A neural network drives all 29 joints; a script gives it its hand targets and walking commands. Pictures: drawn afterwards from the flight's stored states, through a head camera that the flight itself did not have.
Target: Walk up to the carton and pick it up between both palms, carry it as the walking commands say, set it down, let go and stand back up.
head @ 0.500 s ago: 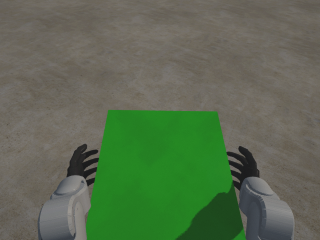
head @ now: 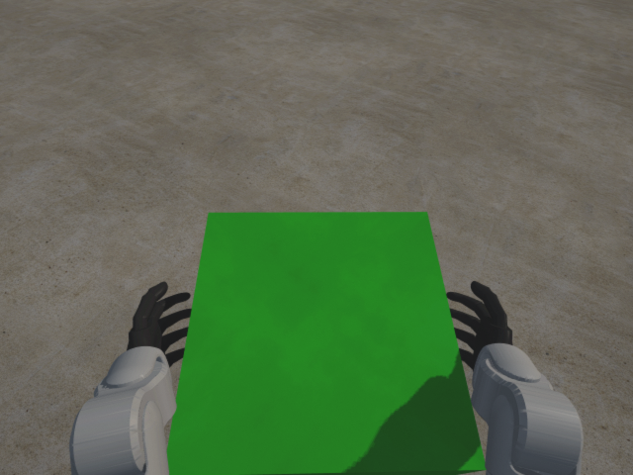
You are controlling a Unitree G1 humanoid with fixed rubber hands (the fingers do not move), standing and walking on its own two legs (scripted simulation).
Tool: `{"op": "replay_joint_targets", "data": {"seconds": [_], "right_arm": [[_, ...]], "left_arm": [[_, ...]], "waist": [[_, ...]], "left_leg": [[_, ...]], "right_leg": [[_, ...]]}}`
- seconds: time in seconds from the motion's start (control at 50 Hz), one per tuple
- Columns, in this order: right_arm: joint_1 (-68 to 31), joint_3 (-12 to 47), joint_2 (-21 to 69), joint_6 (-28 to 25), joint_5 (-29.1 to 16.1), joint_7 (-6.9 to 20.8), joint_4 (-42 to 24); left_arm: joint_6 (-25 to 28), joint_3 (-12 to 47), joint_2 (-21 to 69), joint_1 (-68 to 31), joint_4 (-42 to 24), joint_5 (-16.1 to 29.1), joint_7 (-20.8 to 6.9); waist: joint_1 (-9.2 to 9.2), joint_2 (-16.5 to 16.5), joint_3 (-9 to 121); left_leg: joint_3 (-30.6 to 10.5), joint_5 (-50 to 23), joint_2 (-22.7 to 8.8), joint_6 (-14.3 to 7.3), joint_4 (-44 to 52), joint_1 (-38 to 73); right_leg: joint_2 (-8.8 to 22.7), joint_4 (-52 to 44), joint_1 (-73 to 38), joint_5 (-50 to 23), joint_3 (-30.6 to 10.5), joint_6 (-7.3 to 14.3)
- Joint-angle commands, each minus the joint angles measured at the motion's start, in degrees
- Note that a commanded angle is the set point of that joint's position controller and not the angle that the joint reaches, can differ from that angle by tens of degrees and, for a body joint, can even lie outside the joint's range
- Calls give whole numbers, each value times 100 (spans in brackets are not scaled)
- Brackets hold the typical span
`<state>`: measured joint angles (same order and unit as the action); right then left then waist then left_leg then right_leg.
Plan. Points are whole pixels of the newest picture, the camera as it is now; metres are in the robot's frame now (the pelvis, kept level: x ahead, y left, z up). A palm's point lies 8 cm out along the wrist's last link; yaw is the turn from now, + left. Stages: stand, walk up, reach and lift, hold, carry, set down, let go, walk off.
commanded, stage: carry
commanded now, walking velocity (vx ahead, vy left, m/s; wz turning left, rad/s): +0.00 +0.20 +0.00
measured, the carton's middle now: (319, 345) +0.29 +0.01 +0.02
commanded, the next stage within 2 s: none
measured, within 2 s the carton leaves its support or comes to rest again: neither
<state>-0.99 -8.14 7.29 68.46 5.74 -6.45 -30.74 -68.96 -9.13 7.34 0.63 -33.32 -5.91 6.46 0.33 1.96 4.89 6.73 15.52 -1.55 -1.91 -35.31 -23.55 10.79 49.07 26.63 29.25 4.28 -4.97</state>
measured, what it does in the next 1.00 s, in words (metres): steps to the left: right foot, then left foot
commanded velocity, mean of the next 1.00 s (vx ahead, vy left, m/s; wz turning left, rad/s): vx -0.14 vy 0.08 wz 0.00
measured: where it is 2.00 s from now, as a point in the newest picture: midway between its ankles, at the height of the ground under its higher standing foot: outside the picture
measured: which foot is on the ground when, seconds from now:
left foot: down 0.00-0.26, up 0.28-0.50, down 0.52-0.94, up 0.96-1.00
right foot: up 0.00-0.22, down 0.24-0.52, up 0.54-0.92, down 0.94-1.00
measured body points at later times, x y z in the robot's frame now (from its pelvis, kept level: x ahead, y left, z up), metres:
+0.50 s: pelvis -0.03 +0.14 +0.01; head -0.03 +0.14 +0.46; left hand +0.22 +0.32 +0.10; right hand +0.22 -0.05 +0.10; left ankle -0.02 +0.28 -0.71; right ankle -0.03 -0.03 -0.73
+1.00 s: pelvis -0.13 +0.22 +0.00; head -0.13 +0.21 +0.45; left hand +0.12 +0.40 +0.09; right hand +0.11 +0.03 +0.08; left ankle -0.03 +0.30 -0.71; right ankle -0.15 +0.12 -0.73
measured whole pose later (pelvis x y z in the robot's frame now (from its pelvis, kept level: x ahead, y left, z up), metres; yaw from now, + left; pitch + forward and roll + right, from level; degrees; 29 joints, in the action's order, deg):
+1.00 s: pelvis -0.13 +0.22 +0.00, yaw -2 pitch +3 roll +0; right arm 0.4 -8.8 7.3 69.2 6.4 -6.8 -32.2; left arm -68.4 -8.3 7.3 -0.3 -30.5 -5.2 6.5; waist 0.6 -2.3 4.0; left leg 8.2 15.9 -0.8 -1.4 -35.6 -28.8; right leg 1.2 33.8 17.8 18.3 6.5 1.5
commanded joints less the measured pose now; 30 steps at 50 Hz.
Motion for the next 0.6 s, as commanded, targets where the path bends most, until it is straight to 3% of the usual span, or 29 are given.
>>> {"op": "replay_joint_targets", "data": {"seconds": [0.0, 0.04, 0.08, 0.16, 0.2, 0.22, 0.24, 0.26, 0.28, 0.3, 0.32, 0.36, 0.38, 0.44, 0.46, 0.48, 0.5, 0.52, 0.54, 0.56, 0.58], "right_arm": [[-2226, 4248, 4519, 33, -2160, 1303, -521], [-2263, 4231, 4634, -32, -2159, 1332, -522], [-2271, 4287, 4637, -68, -2167, 1343, -590], [-2180, 4367, 4484, -9, -2137, 1291, -601], [-2154, 4395, 4428, 48, -2120, 1258, -536], [-2161, 4406, 4397, 73, -2097, 1250, -486], [-2141, 4405, 4371, 89, -2049, 1242, -430], [-2378, 4530, 4254, 125, -2094, 1253, -672], [-2553, 4509, 4312, 125, -2093, 1255, -653], [-2658, 4554, 4438, 115, -2150, 1271, -585], [-2737, 4604, 4533, 80, -2184, 1285, -607], [-2677, 4609, 4653, 31, -2262, 1312, -659], [-2671, 4616, 4642, 29, -2302, 1298, -703], [-2434, 4563, 4453, 89, -2307, 1247, -717], [-2286, 4520, 4394, 119, -2288, 1232, -675], [-2149, 4474, 4335, 142, -2267, 1223, -622], [-2085, 4425, 4261, 159, -2239, 1220, -606], [-2020, 4345, 4119, 185, -2199, 1220, -545], [-1861, 4205, 4115, 155, -2146, 1247, -441], [-1938, 4234, 4300, 130, -2223, 1271, -538], [-1983, 4201, 4415, 94, -2203, 1300, -555]], "left_arm": [[-69, 4830, 4719, -2617, -419, 2380, -1318], [-1, 4882, 4847, -2695, -478, 2428, -1327], [33, 4861, 4817, -2709, -525, 2415, -1310], [-10, 4668, 4568, -2407, -347, 2317, -1271], [-41, 4535, 4484, -2251, -219, 2259, -1270], [-48, 4457, 4461, -2189, -148, 2241, -1284], [-42, 4350, 4412, -2104, -42, 2215, -1303], [0, 4293, 4365, -2086, 114, 2119, -1301], [11, 4360, 4462, -2241, 19, 2193, -1313], [15, 4360, 4505, -2291, -9, 2202, -1327], [40, 4412, 4553, -2367, -111, 2200, -1342], [81, 4485, 4651, -2451, -322, 2224, -1322], [86, 4483, 4611, -2428, -397, 2212, -1298], [55, 4444, 4382, -2182, -477, 2125, -1234], [21, 4465, 4341, -2086, -467, 2107, -1215], [-8, 4488, 4288, -2004, -451, 2080, -1200], [-37, 4519, 4207, -2012, -477, 2075, -1180], [-82, 4532, 4111, -2064, -508, 2069, -1158], [-124, 4687, 4176, -2125, -562, 2165, -1182], [-113, 4760, 4407, -2192, -451, 2237, -1202], [-90, 4851, 4594, -2368, -498, 2329, -1242]], "waist": [[-64, -1221, 1291], [-28, -1052, 1301], [-29, -979, 1301], [-19, -929, 1409], [70, -782, 1384], [123, -501, 1301], [150, 200, 1253], [137, 1675, 1115], [112, 1443, 890], [86, 812, 754], [54, 444, 704], [0, 611, 736], [9, 788, 820], [47, 1242, 1033], [2, 1219, 1146], [-21, 922, 1292], [-16, 378, 1375], [-4, -702, 1345], [-81, -2325, 1497], [-58, -1941, 1579], [-65, -1570, 1549]], "left_leg": [[-1502, -2511, -1497, -998, 1225, 1355], [-1191, -1566, -1231, -885, 1318, 1272], [-1272, -1165, -1219, -967, 1396, 1310], [-1443, -1306, -1293, -1097, 1451, 1285], [-1179, -1326, -1061, -905, 1258, 1059], [-982, -1187, -918, -649, 989, 557], [-756, -841, -628, -269, 354, -454], [-504, 660, -120, 186, -544, -1261], [-604, 1272, -59, 326, -1821, -1437], [-874, 1098, -76, 332, -2515, -1402], [-939, 830, -154, 347, -2703, -1276], [-529, 541, -158, 411, -2119, -1038], [-321, 597, -70, 427, -1737, -757], [1, 718, 28, 395, -519, -233], [206, 213, 89, 385, 250, 142], [349, -518, 152, 390, 1041, 800], [-46, -1222, -144, 370, 1338, 1568], [-1274, -4086, -1205, 136, 1123, 2406], [-2156, -6102, -2034, -598, 906, 2325], [-1794, -6609, -1935, -729, 780, 2232], [-1627, -6136, -1856, -758, 744, 2014]], "right_leg": [[-486, 1804, 800, 486, 19, 247], [-503, 1584, 690, 84, 79, 299], [-569, 1037, 561, -5, 186, 346], [-671, -418, -125, -125, 246, 522], [-634, -1811, -887, -773, 415, 576], [-271, -2560, -1531, -1309, 118, 634], [591, -2949, -2420, -1665, -938, 825], [2108, -3208, -2279, -2732, -2806, 1583], [2339, -3247, -1981, -3437, -2639, 1917], [2084, -3230, -1718, -3217, -2167, 1821], [1753, -3152, -1526, -3027, -1552, 1556], [1138, -2758, -1561, -3590, -550, 1110], [976, -2577, -1542, -3943, -296, 976], [926, -2268, -1728, -4687, -201, 870], [768, -1967, -1755, -4630, -20, 735], [508, -1580, -1573, -4241, 200, 506], [258, -1166, -1023, -3402, 331, 284], [-153, -430, 85, -1166, 478, 4], [-557, 339, 657, 820, 550, -33], [-513, 1089, 472, 990, 100, 96], [-571, 1523, 511, 836, -60, 154]]}}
